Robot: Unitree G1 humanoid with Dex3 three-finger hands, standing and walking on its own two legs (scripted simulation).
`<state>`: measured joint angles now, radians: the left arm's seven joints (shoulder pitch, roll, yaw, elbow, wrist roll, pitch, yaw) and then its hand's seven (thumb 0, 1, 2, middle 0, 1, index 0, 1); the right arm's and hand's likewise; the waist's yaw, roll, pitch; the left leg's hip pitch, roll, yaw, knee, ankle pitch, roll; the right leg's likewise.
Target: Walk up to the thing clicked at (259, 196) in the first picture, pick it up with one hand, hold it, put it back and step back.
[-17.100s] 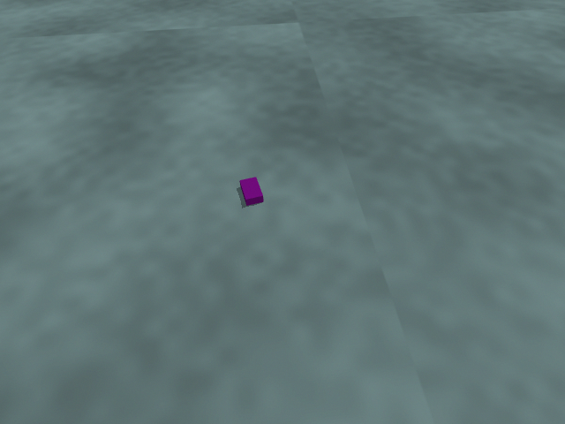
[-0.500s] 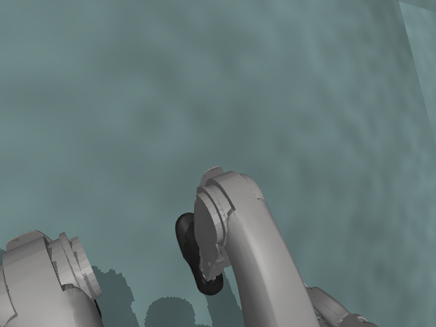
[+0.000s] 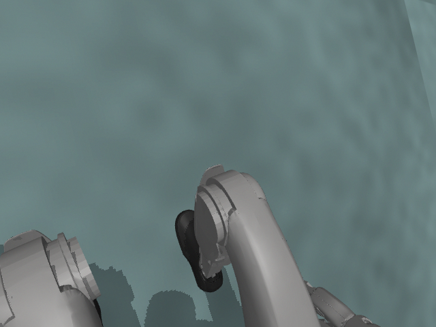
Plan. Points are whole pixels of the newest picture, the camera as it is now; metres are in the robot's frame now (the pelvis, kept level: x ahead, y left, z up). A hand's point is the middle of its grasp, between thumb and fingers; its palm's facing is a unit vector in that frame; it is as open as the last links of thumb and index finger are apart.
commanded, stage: close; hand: left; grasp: from above
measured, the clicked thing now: out of the picture +0.45 +0.35 -0.29
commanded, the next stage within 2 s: settle in 0.06 s
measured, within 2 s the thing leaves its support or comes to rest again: leaves its support in 0.46 s
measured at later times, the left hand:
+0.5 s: hand out of the picture +0.44 +0.35 -0.25, palm faces -0.43 -0.16 -0.89, open 11.5 cm
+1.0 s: hand out of the picture +0.44 +0.37 -0.16, palm faces -0.44 -0.12 -0.89, open 11.5 cm
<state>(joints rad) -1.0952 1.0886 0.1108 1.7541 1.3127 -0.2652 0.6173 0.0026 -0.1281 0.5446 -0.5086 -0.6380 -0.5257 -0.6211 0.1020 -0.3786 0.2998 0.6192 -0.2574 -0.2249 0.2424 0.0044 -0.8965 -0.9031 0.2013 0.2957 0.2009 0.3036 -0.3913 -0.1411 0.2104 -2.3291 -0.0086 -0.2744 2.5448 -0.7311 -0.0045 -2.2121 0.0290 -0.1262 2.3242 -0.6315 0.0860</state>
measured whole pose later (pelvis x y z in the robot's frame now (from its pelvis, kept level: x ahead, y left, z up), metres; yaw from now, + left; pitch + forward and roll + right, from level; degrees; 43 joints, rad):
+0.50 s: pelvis +0.00 +0.00 +0.00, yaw +0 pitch +29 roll -16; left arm -1.06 1.05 0.14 1.66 1.30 -0.23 0.56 0.00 -0.15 0.54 -0.54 -0.62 -0.55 -0.60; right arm 0.12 -0.37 0.28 0.61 -0.24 -0.21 0.25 0.00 -0.91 -0.90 0.20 0.30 0.20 0.30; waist -0.37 -0.12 0.18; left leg -2.34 -0.01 -0.27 2.53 -0.73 0.00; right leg -2.22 0.02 -0.13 2.32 -0.63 0.07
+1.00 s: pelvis +0.00 +0.00 +0.02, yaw +4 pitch +34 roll -13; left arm -1.00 0.86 0.09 1.40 1.25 -0.20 0.32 0.00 -0.18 0.57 -0.56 -0.61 -0.58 -0.59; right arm 0.15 -0.33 0.13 0.62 -0.15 -0.08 0.22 0.01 -0.91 -0.90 0.20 0.30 0.20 0.30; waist -0.27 0.00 0.00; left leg -2.35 -0.03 -0.19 2.45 -0.69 0.01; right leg -2.24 -0.02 -0.07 2.29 -0.65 0.06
